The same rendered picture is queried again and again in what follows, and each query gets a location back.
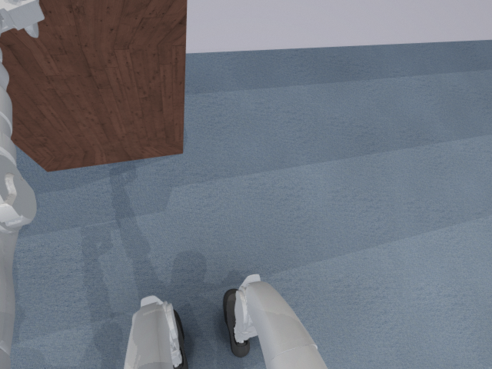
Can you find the right robot thigh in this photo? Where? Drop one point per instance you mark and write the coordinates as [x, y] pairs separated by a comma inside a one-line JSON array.
[[284, 341]]

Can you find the left robot hand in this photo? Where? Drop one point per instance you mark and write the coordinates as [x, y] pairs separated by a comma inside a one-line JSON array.
[[20, 14]]

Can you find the robot left upper arm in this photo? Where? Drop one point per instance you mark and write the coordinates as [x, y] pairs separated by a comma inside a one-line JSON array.
[[17, 208]]

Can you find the left robot forearm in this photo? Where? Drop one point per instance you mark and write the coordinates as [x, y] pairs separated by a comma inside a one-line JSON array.
[[7, 147]]

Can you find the cabinet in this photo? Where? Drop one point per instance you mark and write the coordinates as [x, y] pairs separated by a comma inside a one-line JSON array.
[[103, 82]]

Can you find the right robot shin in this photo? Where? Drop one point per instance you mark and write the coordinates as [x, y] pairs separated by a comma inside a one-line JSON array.
[[241, 331]]

